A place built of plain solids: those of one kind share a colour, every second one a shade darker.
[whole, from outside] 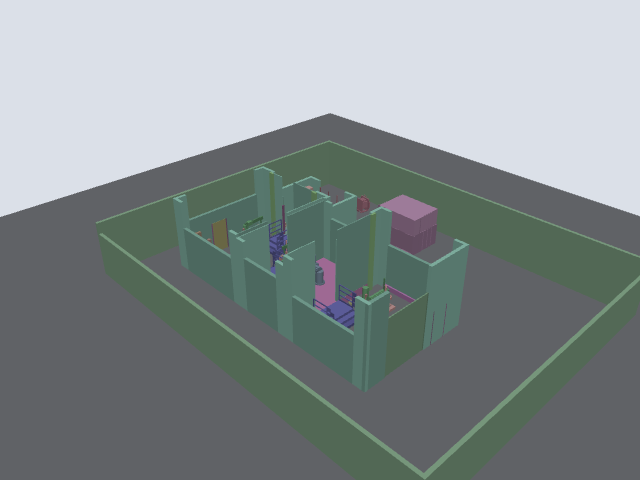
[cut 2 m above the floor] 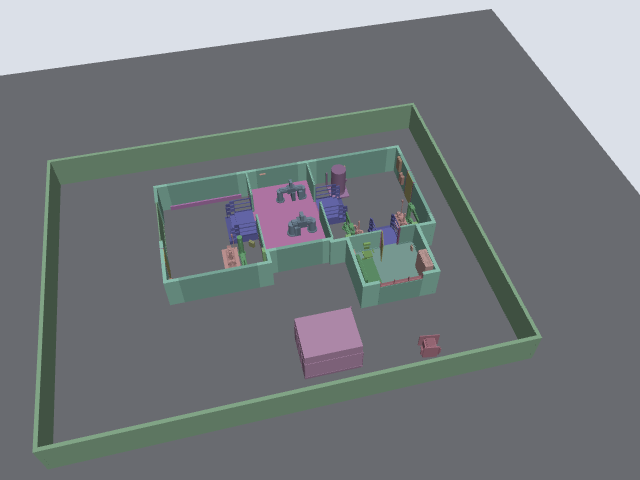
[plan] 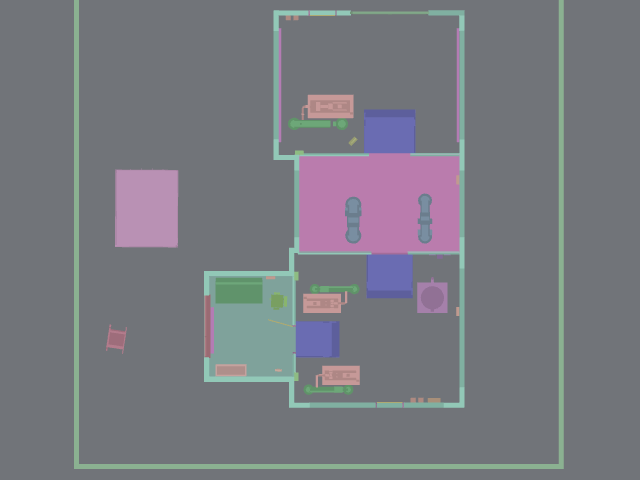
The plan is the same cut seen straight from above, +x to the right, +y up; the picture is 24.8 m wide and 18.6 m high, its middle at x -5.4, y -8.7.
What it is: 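A small booster pumping station on a works' or an estate's water main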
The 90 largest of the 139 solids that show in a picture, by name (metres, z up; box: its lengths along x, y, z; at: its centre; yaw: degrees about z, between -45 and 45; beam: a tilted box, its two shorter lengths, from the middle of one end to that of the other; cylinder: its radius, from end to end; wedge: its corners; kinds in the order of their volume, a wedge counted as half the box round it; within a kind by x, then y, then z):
{
 "yard_bound_1": {"box": [0.2, 24.0, 3.56], "at": [-14.83, -5.58, 1.73]},
 "yard_bound_2": {"box": [18.98, 0.2, 3.56], "at": [-5.44, -17.48, 1.73]},
 "yard_bound_3": {"box": [18.98, 0.2, 2.86], "at": [-5.44, 6.32, 1.38]},
 "yard_bound_4": {"box": [0.2, 24.0, 2.86], "at": [3.95, -5.58, 1.38]},
 "wall_1": {"box": [0.2, 0.96, 3.26], "at": [-9.8, -13.72, 1.58]},
 "wall_2": {"box": [0.2, 2.41, 1.66], "at": [-9.8, -12.05, 0.78]},
 "wall_3": {"box": [0.2, 0.96, 3.26], "at": [-9.8, -10.38, 1.58]},
 "wall_4": {"box": [3.5, 0.2, 3.26], "at": [-8.15, -14.1, 1.58]},
 "wall_5": {"box": [3.5, 0.2, 3.26], "at": [-8.15, -10.0, 1.58]},
 "wall_6": {"box": [0.2, 0.81, 5.05], "at": [-7.1, -5.2, 2.48]},
 "wall_7": {"box": [0.2, 4.21, 2.95], "at": [-7.1, -2.7, 1.43]},
 "wall_8": {"box": [0.2, 0.81, 5.05], "at": [-7.1, -0.2, 2.48]},
 "wall_9": {"box": [1.0, 0.2, 5.05], "at": [-6.7, -5.5, 2.48]},
 "wall_10": {"box": [0.2, 1.2, 4.65], "at": [-6.5, -14.6, 2.27]},
 "wall_11": {"box": [0.2, 1.1, 4.65], "at": [-6.5, -9.55, 2.27]},
 "wall_12": {"box": [0.06, 0.91, 3.26], "at": [-6.43, -13.55, 1.58]},
 "wall_13": {"box": [0.06, 1.91, 3.26], "at": [-6.43, -11.05, 1.58]},
 "wall_14": {"box": [0.4, 0.2, 4.65], "at": [-6.4, -9.1, 2.27]},
 "wall_15": {"box": [0.06, 0.96, 4.65], "at": [-6.37, -13.58, 2.27]},
 "wall_16": {"box": [0.06, 1.97, 4.65], "at": [-6.37, -11.02, 2.27]},
 "wall_17": {"box": [0.2, 0.61, 4.46], "at": [-6.3, -8.9, 2.18]},
 "wall_18": {"box": [0.2, 2.61, 3.46], "at": [-6.3, -7.3, 1.68]},
 "wall_19": {"box": [0.2, 0.61, 4.46], "at": [-6.3, -5.7, 2.18]},
 "wall_20": {"box": [0.81, 0.2, 4.65], "at": [-6.2, -15.1, 2.27]},
 "wall_21": {"box": [3.01, 0.2, 5.05], "at": [-5.7, 0.1, 2.48]},
 "wall_22": {"box": [2.76, 0.06, 5.05], "at": [-4.88, -5.37, 2.48]},
 "wall_23": {"box": [2.7, 0.06, 4.46], "at": [-4.85, -5.43, 2.18]},
 "wall_24": {"box": [2.86, 0.06, 4.65], "at": [-4.83, -9.23, 2.27]},
 "wall_25": {"box": [2.8, 0.06, 4.46], "at": [-4.8, -9.17, 2.18]},
 "wall_26": {"box": [5.21, 0.2, 2.95], "at": [-3.2, -15.1, 1.43]},
 "wall_27": {"box": [2.0, 0.06, 4.65], "at": [-1.0, -9.23, 2.27]},
 "wall_28": {"box": [2.0, 0.06, 4.46], "at": [-1.0, -9.17, 2.18]},
 "wall_29": {"box": [1.9, 0.06, 4.46], "at": [-0.95, -5.43, 2.18]},
 "wall_30": {"box": [1.9, 0.06, 5.05], "at": [-0.95, -5.37, 2.48]},
 "wall_31": {"box": [1.41, 0.2, 5.05], "at": [-0.5, 0.1, 2.48]},
 "wall_32": {"box": [0.81, 0.2, 4.65], "at": [-0.2, -15.1, 2.27]},
 "wall_33": {"box": [0.2, 0.81, 4.65], "at": [0.1, -14.8, 2.27]},
 "wall_34": {"box": [0.2, 4.61, 2.95], "at": [0.1, -12.1, 1.43]},
 "wall_35": {"box": [0.2, 0.61, 4.65], "at": [0.1, -9.5, 2.27]},
 "wall_36": {"box": [0.2, 0.61, 4.46], "at": [0.1, -8.9, 2.18]},
 "wall_37": {"box": [0.2, 2.61, 3.46], "at": [0.1, -7.3, 1.68]},
 "wall_38": {"box": [0.2, 0.61, 4.46], "at": [0.1, -5.7, 2.18]},
 "wall_39": {"box": [0.2, 0.61, 5.05], "at": [0.1, -5.1, 2.48]},
 "wall_40": {"box": [0.2, 4.21, 2.95], "at": [0.1, -2.7, 1.43]},
 "wall_41": {"box": [0.2, 0.81, 5.05], "at": [0.1, -0.2, 2.48]},
 "beyond_container_1": {"box": [2.32, 2.93, 2.59], "at": [-12.12, -7.46, 1.24], "yaw": -0.3},
 "beyond_container_2": {"box": [2.44, 0.037, 1.48], "at": [-12.11, -6.0, 0.68], "yaw": -0.3},
 "raised_floor_valves_1": {"box": [6.33, 3.93, 0.56], "at": [-3.1, -7.3, 0.23]},
 "raised_floor_control_1": {"box": [3.43, 4.03, 0.56], "at": [-8.05, -12.05, 0.23]},
 "door_landing_1": {"box": [1.1, 1.4, 0.56], "at": [-5.79, -12.55, 0.23]},
 "door_landing_2": {"box": [0.32, 1.4, 0.39], "at": [-5.1, -12.55, 0.14]},
 "door_landing_3": {"box": [0.32, 1.4, 0.22], "at": [-4.8, -12.55, 0.06]},
 "door_landing_4": {"box": [1.8, 0.32, 0.22], "at": [-2.7, -10.8, 0.06]},
 "door_landing_5": {"box": [1.8, 0.32, 0.39], "at": [-2.7, -10.5, 0.14]},
 "door_landing_6": {"box": [1.8, 1.1, 0.56], "at": [-2.7, -9.81, 0.23]},
 "door_landing_7": {"box": [2.0, 1.1, 0.56], "at": [-2.7, -4.79, 0.23]},
 "door_landing_8": {"box": [2.0, 0.32, 0.39], "at": [-2.7, -4.1, 0.14]},
 "door_landing_9": {"box": [2.0, 0.32, 0.22], "at": [-2.7, -3.8, 0.06]},
 "row_1": {"box": [1.08, 0.33, 2.04], "at": [-8.85, -13.76, 1.63]},
 "row_2": {"box": [1.2, 0.45, 2.1], "at": [-8.85, -13.75, 1.66]},
 "air_vessel_1": {"box": [1.18, 1.18, 0.17], "at": [-1.04, -10.94, 0.04]},
 "air_vessel_2": {"cylinder": 0.45, "from": [-1.04, -10.94, 0.36], "to": [-1.04, -10.94, 2.08]},
 "pump_unit_1": {"box": [1.46, 0.75, 0.2], "at": [-5.32, -11.16, 0.05]},
 "pump_unit_2": {"box": [1.53, 0.48, 0.15], "at": [-5.01, -3.52, 0.14]},
 "pump_unit_3": {"box": [1.77, 0.91, 0.2], "at": [-4.99, -3.52, 0.05]},
 "pump_unit_4": {"box": [1.46, 0.75, 0.2], "at": [-4.59, -13.94, 0.05]},
 "water_main_1": {"cylinder": 0.22, "from": [-4.11, -8.53, 0.51], "to": [-4.11, -8.53, 1.31]},
 "water_main_2": {"box": [0.48, 0.56, 0.48], "at": [-4.11, -7.93, 1.31]},
 "water_main_3": {"box": [0.32, 1.2, 0.32], "at": [-4.11, -7.93, 1.31]},
 "water_main_4": {"box": [0.44, 1.2, 0.18], "at": [-4.11, -7.93, 1.31]},
 "water_main_5": {"box": [0.18, 1.2, 0.44], "at": [-4.11, -7.93, 1.31]},
 "water_main_6": {"cylinder": 0.22, "from": [-4.11, -7.33, 0.51], "to": [-4.11, -7.33, 1.31]},
 "water_main_7": {"box": [0.56, 0.22, 0.75], "at": [-1.33, -8.4, 0.84]},
 "water_main_8": {"box": [0.26, 1.4, 0.26], "at": [-1.33, -7.87, 1.31]},
 "pier_1": {"box": [0.17, 0.34, 4.65], "at": [-6.32, -14.0, 2.27]},
 "pier_2": {"box": [0.17, 0.34, 4.65], "at": [-6.32, -10.1, 2.27]},
 "pier_3": {"box": [0.34, 0.17, 5.05], "at": [-6.2, -5.32, 2.48]},
 "roller_shutter_1": {"box": [2.86, 0.06, 3.55], "at": [-2.7, 0.12, 1.73]},
 "beyond_cable_drum_1": {"box": [0.68, 0.48, 0.58], "at": [-13.29, -12.55, 0.53], "yaw": -8.5},
 "beyond_cable_drum_2": {"box": [0.68, 0.6, 0.48], "at": [-13.29, -12.54, 0.53], "yaw": -8.5},
 "beyond_cable_drum_3": {"box": [0.68, 0.35, 0.63], "at": [-13.29, -12.54, 0.53], "yaw": -8.5},
 "radiator_1": {"box": [0.14, 1.8, 0.66], "at": [-9.58, -12.2, 0.95]},
 "radiator_2": {"box": [0.1, 4.42, 0.36], "at": [-6.95, -2.7, 0.13]},
 "radiator_3": {"box": [0.1, 4.42, 0.36], "at": [-0.05, -2.7, 0.13]},
 "door_leaf_1": {"box": [0.99, 0.044, 2.14], "at": [-6.94, -11.92, 1.53], "yaw": -15.4},
 "door_leaf_2": {"box": [1.0, 0.044, 2.15], "at": [-5.3, 0.0, 1.02]},
 "door_leaf_3": {"box": [1.0, 0.044, 2.15], "at": [-2.7, -15.0, 1.02]},
 "control_desk_1": {"box": [1.8, 0.27, 0.3], "at": [-8.54, -10.29, 1.43]},
 "control_desk_2": {"box": [1.8, 0.18, 0.29], "at": [-8.54, -10.25, 1.73]},
 "row_mains_1": {"cylinder": 0.15, "from": [-4.55, -4.2, 0.0], "to": [-4.55, -4.2, 1.5]}
}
